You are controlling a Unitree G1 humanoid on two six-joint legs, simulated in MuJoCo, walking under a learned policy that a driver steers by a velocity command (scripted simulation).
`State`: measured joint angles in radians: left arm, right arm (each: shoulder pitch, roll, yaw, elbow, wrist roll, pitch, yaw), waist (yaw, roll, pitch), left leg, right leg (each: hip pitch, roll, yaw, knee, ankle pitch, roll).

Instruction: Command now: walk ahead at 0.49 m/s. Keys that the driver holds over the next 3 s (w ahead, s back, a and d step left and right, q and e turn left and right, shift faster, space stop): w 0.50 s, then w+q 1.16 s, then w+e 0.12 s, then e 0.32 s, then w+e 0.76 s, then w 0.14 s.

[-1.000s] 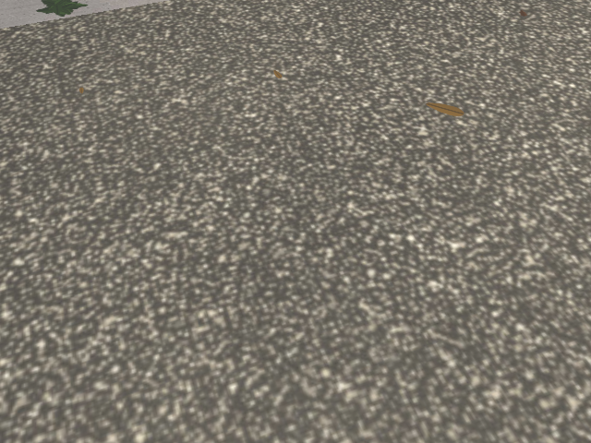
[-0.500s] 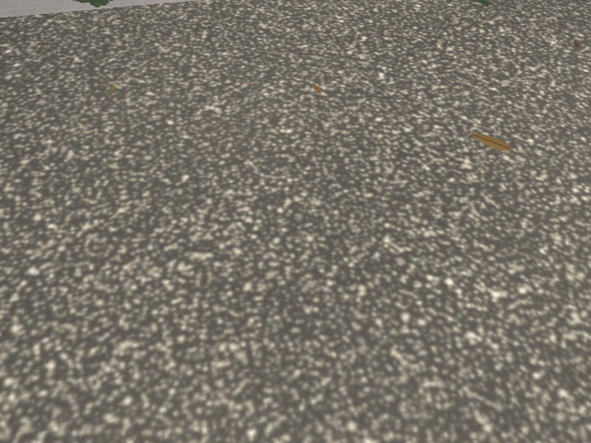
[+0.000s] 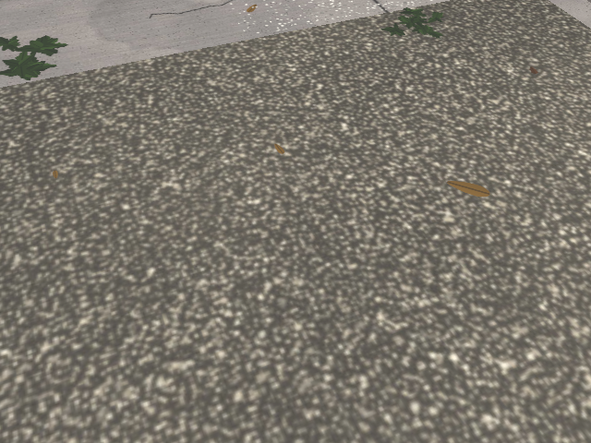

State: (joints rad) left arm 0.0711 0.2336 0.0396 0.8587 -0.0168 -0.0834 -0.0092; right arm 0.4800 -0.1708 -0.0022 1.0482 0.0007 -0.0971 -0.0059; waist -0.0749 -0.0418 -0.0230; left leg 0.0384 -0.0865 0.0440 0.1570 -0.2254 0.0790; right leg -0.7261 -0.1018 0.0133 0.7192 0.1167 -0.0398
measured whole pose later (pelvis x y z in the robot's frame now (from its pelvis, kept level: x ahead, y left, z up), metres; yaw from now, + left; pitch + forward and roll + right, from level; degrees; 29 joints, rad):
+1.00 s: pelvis +0.58 +0.05 +0.00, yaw +13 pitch +2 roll -1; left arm 0.09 0.28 0.06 0.83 0.01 -0.11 0.01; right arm 0.33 -0.24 -0.06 0.84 0.01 -0.07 0.01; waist -0.04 -0.03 0.02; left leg -0.20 -0.11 -0.06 0.32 -0.15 0.10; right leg -0.65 -0.10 0.07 0.91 -0.16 0.01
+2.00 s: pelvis +1.03 +0.26 +0.00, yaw +34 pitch +1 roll +0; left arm 0.20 0.31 0.07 0.87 -0.03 -0.03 0.01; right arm 0.21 -0.24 -0.06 0.73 -0.02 -0.07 0.02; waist 0.00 -0.04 0.06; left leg -0.24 0.00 0.13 0.39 -0.17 0.06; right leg -0.59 -0.08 0.05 1.11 -0.33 0.05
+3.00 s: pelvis +1.45 +0.40 +0.00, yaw +1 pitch +2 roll +2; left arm 0.22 0.31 0.08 0.65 -0.02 -0.03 0.00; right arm 0.29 -0.26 -0.07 0.84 -0.01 -0.11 0.02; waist -0.05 -0.05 0.01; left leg -0.17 -0.03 0.08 0.33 -0.20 0.03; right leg -0.63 -0.07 0.07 1.06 -0.28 -0.01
